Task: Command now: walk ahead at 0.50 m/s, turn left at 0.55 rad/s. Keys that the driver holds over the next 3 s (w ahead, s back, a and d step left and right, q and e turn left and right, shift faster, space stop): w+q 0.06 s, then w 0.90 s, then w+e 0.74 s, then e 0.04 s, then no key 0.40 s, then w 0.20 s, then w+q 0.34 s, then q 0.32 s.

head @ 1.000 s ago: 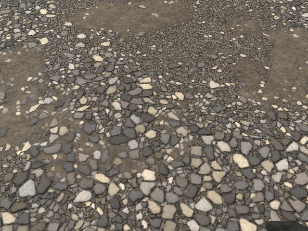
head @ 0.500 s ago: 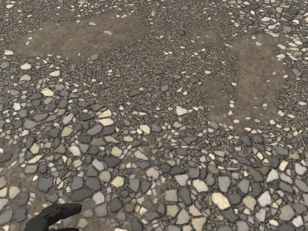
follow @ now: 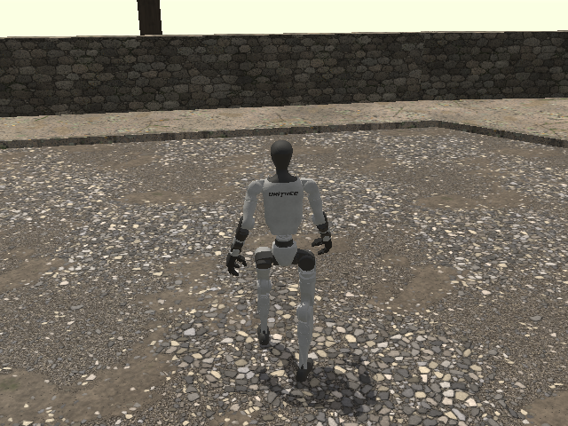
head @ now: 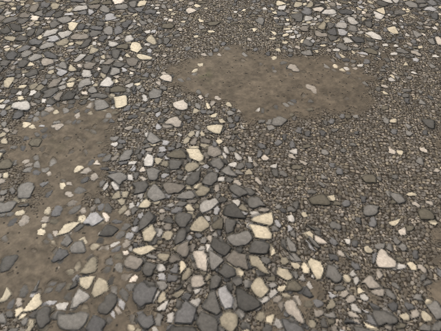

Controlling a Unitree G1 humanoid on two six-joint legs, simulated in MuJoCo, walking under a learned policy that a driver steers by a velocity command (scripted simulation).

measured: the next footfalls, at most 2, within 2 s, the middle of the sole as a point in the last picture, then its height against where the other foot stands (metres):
left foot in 0.06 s outside the picture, level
right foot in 0.58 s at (261, 307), level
